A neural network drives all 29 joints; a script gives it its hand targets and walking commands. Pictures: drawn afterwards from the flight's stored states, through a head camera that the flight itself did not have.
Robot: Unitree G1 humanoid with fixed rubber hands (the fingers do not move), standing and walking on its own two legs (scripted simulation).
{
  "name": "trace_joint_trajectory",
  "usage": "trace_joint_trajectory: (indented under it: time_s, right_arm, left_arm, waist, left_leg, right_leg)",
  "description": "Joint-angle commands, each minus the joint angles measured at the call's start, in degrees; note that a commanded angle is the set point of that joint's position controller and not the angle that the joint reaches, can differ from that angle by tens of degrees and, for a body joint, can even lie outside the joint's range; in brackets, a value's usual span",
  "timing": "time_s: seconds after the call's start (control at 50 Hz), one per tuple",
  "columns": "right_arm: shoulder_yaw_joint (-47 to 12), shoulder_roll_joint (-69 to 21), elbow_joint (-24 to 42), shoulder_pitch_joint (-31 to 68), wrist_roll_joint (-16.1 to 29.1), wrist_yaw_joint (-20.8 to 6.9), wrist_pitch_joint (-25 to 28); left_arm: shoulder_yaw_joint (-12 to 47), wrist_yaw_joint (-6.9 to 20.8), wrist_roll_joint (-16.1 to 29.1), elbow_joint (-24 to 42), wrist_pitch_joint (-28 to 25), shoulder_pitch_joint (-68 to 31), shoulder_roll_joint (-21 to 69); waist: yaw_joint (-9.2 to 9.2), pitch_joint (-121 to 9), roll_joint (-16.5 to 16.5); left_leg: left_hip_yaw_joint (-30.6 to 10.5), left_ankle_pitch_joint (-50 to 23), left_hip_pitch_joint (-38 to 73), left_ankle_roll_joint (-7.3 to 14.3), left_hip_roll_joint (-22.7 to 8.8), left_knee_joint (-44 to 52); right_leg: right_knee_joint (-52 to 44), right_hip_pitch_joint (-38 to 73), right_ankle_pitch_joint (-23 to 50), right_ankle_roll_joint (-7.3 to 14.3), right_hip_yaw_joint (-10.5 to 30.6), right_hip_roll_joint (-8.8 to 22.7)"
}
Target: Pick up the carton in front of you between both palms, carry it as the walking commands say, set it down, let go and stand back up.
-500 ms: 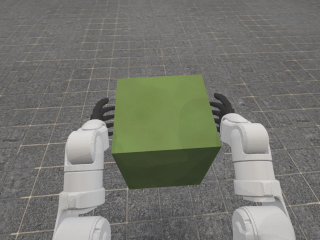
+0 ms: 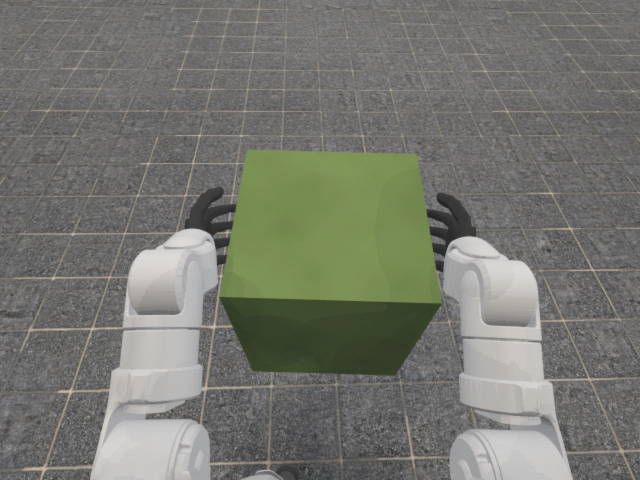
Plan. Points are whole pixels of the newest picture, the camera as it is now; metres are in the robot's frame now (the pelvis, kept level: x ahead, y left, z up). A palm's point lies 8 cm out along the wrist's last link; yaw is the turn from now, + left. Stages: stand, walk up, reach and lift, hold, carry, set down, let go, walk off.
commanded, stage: carry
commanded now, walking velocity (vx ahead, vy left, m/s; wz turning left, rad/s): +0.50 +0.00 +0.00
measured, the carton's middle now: (327, 272) +0.38 +0.00 +0.02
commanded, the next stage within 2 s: none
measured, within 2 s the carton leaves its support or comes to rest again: neither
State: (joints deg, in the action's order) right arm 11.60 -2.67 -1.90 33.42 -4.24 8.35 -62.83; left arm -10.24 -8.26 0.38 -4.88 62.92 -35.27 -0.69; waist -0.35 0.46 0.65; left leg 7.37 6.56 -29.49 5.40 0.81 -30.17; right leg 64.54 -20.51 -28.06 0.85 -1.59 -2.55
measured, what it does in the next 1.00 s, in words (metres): walks ahead: right foot, then left foot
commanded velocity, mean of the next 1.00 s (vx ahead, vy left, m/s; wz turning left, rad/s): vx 0.49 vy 0.00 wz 0.00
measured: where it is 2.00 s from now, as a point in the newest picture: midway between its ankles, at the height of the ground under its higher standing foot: (323, 292)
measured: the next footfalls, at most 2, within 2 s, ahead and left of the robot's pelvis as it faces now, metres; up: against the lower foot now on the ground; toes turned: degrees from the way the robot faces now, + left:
right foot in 0.38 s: +0.37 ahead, -0.14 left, +0.00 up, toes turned -9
left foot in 0.82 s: +0.65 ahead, +0.09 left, +0.00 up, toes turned +12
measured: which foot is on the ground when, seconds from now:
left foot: down 0.00-0.38, up 0.40-0.80, down 0.82-1.00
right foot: up 0.00-0.36, down 0.38-0.86, up 0.88-1.00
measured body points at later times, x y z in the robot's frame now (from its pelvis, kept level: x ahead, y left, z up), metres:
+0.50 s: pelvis +0.29 -0.05 +0.01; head +0.26 -0.06 +0.46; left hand +0.56 +0.11 +0.08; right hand +0.57 -0.19 +0.08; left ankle +0.18 +0.05 -0.65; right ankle +0.33 -0.13 -0.72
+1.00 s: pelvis +0.57 +0.00 +0.02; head +0.56 +0.02 +0.47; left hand +0.85 +0.15 +0.09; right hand +0.84 -0.16 +0.09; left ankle +0.61 +0.08 -0.72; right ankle +0.50 -0.13 -0.64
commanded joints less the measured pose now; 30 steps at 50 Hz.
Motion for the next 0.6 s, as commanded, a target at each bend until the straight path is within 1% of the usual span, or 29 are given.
trace_joint_trajectory:
  time_s: [0.0,0.02,0.04,0.1,0.12,0.16,0.2,0.22,0.3,0.32,0.34,0.36,0.38,0.4,0.42,0.44,0.46,0.48,0.5,0.52,0.54,0.58]
  right_arm:
    - [-40.39,-58.23,6.05,36.20,25.14,-14.68,-1.23]
    - [-41.09,-59.77,7.54,37.59,26.26,-15.20,-1.53]
    - [-41.39,-61.04,8.74,37.96,27.09,-15.65,-1.90]
    - [-41.40,-61.92,10.98,33.75,27.42,-16.84,-3.24]
    - [-41.30,-61.84,11.38,31.53,26.93,-17.27,-3.68]
    - [-41.30,-61.46,11.64,26.36,25.91,-18.18,-4.44]
    - [-41.51,-60.68,11.77,21.44,24.75,-18.93,-4.90]
    - [-41.74,-59.82,12.51,17.86,23.33,-18.95,-5.03]
    - [-42.71,-57.28,14.27,9.71,20.35,-18.80,-5.35]
    - [-43.09,-56.55,14.90,8.29,19.70,-18.69,-5.44]
    - [-43.53,-56.01,15.47,6.52,19.12,-18.55,-5.58]
    - [-43.83,-55.54,15.61,4.56,18.83,-18.42,-5.76]
    - [-43.99,-55.26,16.46,3.93,19.02,-18.48,-6.20]
    - [-44.63,-55.80,18.12,5.33,19.55,-18.51,-6.78]
    - [-45.31,-56.68,18.73,5.29,20.10,-18.73,-6.79]
    - [-45.57,-57.29,19.47,6.09,20.68,-18.92,-6.42]
    - [-45.91,-58.11,19.95,5.95,20.88,-18.99,-5.97]
    - [-46.27,-59.11,20.26,5.71,21.09,-18.97,-5.55]
    - [-46.52,-60.06,20.65,5.07,21.40,-18.90,-5.19]
    - [-46.75,-60.27,21.14,4.31,21.38,-18.74,-4.89]
    - [-46.87,-60.18,21.32,3.23,21.15,-18.53,-4.65]
    - [-46.99,-59.45,21.40,0.73,20.55,-18.04,-4.44]
  left_arm:
    - [38.61,13.67,20.10,6.92,1.06,-34.36,62.49]
    - [38.32,13.41,19.34,7.38,1.14,-33.52,63.49]
    - [38.27,13.12,18.50,8.14,1.21,-32.27,64.37]
    - [38.21,12.37,15.50,9.90,1.68,-26.00,64.94]
    - [38.52,12.23,14.64,10.78,1.89,-23.81,65.01]
    - [39.44,12.25,13.32,12.77,2.38,-20.13,64.71]
    - [40.86,12.72,12.84,14.85,2.92,-17.58,64.50]
    - [41.60,13.13,12.90,16.20,3.30,-15.77,64.35]
    - [43.81,15.27,13.66,18.87,4.82,-9.99,62.31]
    - [44.07,15.83,13.97,18.93,5.14,-8.11,62.03]
    - [44.01,16.40,14.31,18.75,5.37,-5.91,61.63]
    - [43.78,16.94,14.56,18.43,5.63,-4.33,61.57]
    - [43.09,17.29,14.28,17.89,5.89,-1.31,60.34]
    - [42.62,17.61,14.04,16.46,5.62,-0.29,60.31]
    - [42.69,17.90,14.68,17.38,5.40,0.85,61.72]
    - [43.40,18.13,15.38,19.11,5.16,-0.42,62.80]
    - [44.02,18.30,16.23,20.70,4.92,-1.51,63.93]
    - [44.85,18.38,16.90,22.28,4.64,-2.94,64.60]
    - [45.47,18.42,17.54,23.69,4.44,-3.75,64.67]
    - [45.89,18.49,18.04,24.72,4.27,-3.61,64.64]
    - [46.19,18.54,18.27,25.27,4.18,-2.68,64.27]
    - [46.46,18.60,18.25,25.91,4.12,-0.51,63.03]
  waist:
    - [1.71,-33.53,-4.82]
    - [1.52,-32.22,-4.37]
    - [1.45,-31.46,-4.58]
    - [1.54,-30.32,-6.34]
    - [1.54,-29.82,-7.57]
    - [1.59,-27.99,-9.84]
    - [1.66,-25.32,-11.08]
    - [1.67,-23.83,-11.24]
    - [1.76,-19.12,-11.35]
    - [1.10,-19.17,-9.97]
    - [0.60,-20.43,-7.31]
    - [0.18,-22.47,-5.06]
    - [-0.91,-24.49,5.65]
    - [-1.25,-23.98,17.16]
    - [-1.07,-22.22,14.84]
    - [-0.97,-20.97,10.07]
    - [-0.84,-20.76,5.29]
    - [-0.65,-19.89,2.79]
    - [-0.41,-19.74,2.83]
    - [-0.44,-19.57,4.14]
    - [-0.49,-19.25,5.30]
    - [-0.55,-18.21,5.71]
  left_leg:
    - [-26.52,-25.54,46.87,6.03,-19.17,9.14]
    - [-23.95,-23.29,43.40,4.57,-18.00,10.71]
    - [-22.24,-22.99,41.91,3.66,-17.53,11.78]
    - [-17.02,-24.21,40.77,3.82,-17.03,13.32]
    - [-15.33,-24.81,40.62,3.66,-16.39,13.35]
    - [-12.38,-24.64,39.55,2.63,-15.09,13.84]
    - [-10.19,-23.54,38.09,1.92,-14.37,14.79]
    - [-9.27,-22.91,37.30,1.74,-14.05,15.16]
    - [-5.71,-19.78,34.09,0.61,-13.24,13.51]
    - [-3.95,-18.36,31.85,-0.32,-12.62,10.00]
    - [-1.58,-18.03,27.10,-1.59,-11.13,4.11]
    - [-0.02,-13.45,18.88,-3.37,-9.96,-3.08]
    - [2.43,1.03,8.72,-5.69,-6.55,-17.69]
    - [0.30,19.22,-8.94,-6.48,-0.27,-28.39]
    - [-5.36,23.03,-13.39,-5.43,-2.70,-36.50]
    - [-6.67,22.16,-13.80,-4.56,-4.83,-38.87]
    - [-7.06,18.78,-13.28,-4.28,-6.61,-37.94]
    - [-7.48,15.50,-11.62,-4.37,-8.28,-34.42]
    - [-6.76,13.00,-8.75,-4.71,-8.58,-29.93]
    - [-5.16,11.34,-6.70,-5.23,-7.96,-25.91]
    - [-3.97,9.87,-5.62,-5.80,-7.62,-22.32]
    - [-2.13,6.44,-4.40,-6.69,-7.17,-14.13]
  right_leg:
    - [1.58,-20.26,4.62,-0.88,2.38,4.37]
    - [-3.11,-17.67,6.56,-1.05,2.21,4.80]
    - [-7.14,-15.60,6.77,-1.36,1.49,4.59]
    - [-16.49,-13.51,6.60,-2.30,-1.81,3.98]
    - [-19.43,-13.32,7.94,-2.54,-2.84,3.88]
    - [-24.40,-12.64,12.63,-2.66,-4.62,3.91]
    - [-28.41,-11.90,17.04,-2.57,-5.87,4.07]
    - [-30.42,-11.33,18.74,-2.43,-6.52,4.01]
    - [-38.89,-6.12,23.62,-1.49,-8.92,3.74]
    - [-42.47,-0.83,24.79,-1.14,-10.51,3.07]
    - [-43.77,7.94,23.34,-0.72,-12.32,2.11]
    - [-41.88,19.05,19.88,0.49,-8.99,5.04]
    - [-45.61,26.39,14.35,3.63,9.81,17.10]
    - [-49.04,36.15,14.47,11.84,28.66,26.41]
    - [-50.06,33.21,16.66,13.55,31.42,28.05]
    - [-49.83,29.67,19.80,12.71,26.48,26.17]
    - [-50.55,26.57,18.97,11.31,22.30,24.94]
    - [-52.29,22.93,17.00,9.61,18.23,23.92]
    - [-53.86,19.71,15.55,8.08,13.67,22.39]
    - [-54.96,18.05,14.83,7.47,10.00,21.15]
    - [-55.91,17.35,14.53,7.58,7.69,20.39]
    - [-57.10,17.33,15.17,7.73,4.27,19.29]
